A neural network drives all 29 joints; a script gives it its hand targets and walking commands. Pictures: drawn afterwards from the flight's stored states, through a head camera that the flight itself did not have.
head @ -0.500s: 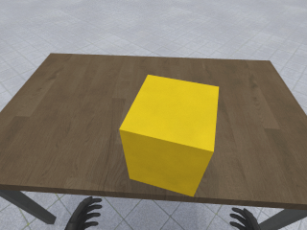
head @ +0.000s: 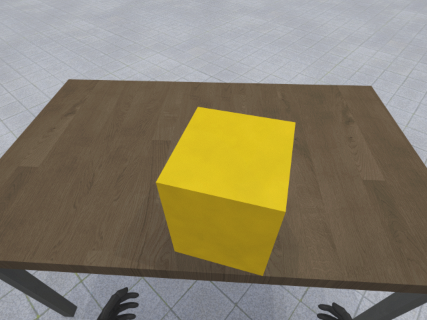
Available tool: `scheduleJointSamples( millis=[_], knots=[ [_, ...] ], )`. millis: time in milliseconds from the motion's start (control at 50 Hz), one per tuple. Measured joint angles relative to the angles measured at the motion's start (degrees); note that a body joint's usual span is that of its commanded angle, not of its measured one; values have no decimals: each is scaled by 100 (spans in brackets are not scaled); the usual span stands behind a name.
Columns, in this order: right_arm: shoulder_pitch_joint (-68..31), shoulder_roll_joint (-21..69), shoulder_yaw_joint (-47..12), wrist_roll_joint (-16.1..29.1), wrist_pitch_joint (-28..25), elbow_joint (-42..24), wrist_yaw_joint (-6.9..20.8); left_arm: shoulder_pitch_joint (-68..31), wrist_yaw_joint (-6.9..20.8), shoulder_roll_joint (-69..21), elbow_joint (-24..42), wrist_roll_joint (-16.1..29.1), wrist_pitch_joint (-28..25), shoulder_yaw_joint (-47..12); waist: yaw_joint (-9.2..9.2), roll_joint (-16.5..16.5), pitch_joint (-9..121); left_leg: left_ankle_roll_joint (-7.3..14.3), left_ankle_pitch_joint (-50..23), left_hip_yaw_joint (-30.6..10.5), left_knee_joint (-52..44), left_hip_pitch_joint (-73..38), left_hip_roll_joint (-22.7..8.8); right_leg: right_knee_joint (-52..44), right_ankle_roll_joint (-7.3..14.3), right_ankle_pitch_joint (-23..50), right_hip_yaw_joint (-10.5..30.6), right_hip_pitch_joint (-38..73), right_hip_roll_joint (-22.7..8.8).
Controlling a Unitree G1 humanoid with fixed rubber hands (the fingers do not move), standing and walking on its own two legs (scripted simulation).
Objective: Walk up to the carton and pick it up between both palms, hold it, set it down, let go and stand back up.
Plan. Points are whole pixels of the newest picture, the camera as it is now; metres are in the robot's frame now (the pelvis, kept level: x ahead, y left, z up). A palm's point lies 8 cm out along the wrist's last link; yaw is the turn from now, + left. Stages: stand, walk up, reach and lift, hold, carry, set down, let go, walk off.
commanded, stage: set down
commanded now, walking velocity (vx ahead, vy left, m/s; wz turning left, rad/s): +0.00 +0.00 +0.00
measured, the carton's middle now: (230, 191) +0.38 +0.02 +0.03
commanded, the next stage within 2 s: let go in 0.12 s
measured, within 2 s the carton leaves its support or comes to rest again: neither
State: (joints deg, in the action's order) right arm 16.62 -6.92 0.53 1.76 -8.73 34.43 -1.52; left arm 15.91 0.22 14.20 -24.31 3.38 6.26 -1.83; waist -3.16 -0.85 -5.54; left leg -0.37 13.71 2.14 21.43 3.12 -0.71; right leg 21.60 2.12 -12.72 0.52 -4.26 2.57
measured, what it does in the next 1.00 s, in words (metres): stands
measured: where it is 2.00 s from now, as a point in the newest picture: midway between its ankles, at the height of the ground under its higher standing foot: outside the picture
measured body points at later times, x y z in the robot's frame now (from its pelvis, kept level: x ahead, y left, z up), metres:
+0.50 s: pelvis +0.00 +0.00 +0.00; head +0.01 +0.00 +0.45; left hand +0.14 +0.23 -0.10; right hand +0.15 -0.22 -0.10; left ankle -0.02 +0.12 -0.74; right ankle -0.01 -0.09 -0.74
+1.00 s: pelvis +0.00 +0.00 +0.00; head +0.00 -0.01 +0.45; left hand +0.06 +0.29 -0.13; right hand +0.07 -0.29 -0.14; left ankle -0.02 +0.12 -0.74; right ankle -0.01 -0.09 -0.74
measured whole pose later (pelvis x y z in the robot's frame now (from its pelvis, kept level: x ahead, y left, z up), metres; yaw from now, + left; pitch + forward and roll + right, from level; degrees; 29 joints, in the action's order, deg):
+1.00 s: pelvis +0.00 +0.00 +0.00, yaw +3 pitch -2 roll +0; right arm 13.2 -19.2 0.9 -1.7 -1.5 59.6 -0.4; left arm 12.0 0.3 17.8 -56.3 -1.4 -1.4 1.5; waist -0.3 1.3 -0.4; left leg 0.0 14.4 -0.8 24.1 7.9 -0.4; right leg 21.8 2.3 -13.2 -2.4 -6.9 2.3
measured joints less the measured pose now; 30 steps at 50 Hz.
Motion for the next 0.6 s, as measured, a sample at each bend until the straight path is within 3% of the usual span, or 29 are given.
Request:
scheduleJointSamples(
  millis=[600],
  knots=[
    [-728, -219, 165, -297, -368, 1413, 361, -433, -198, -266, -867, -372, -15, 102, 79, 12, 196, -33, -6, 5, 70, 261, -47, 66, 42, 14, -3, -265, 44]
  ],
)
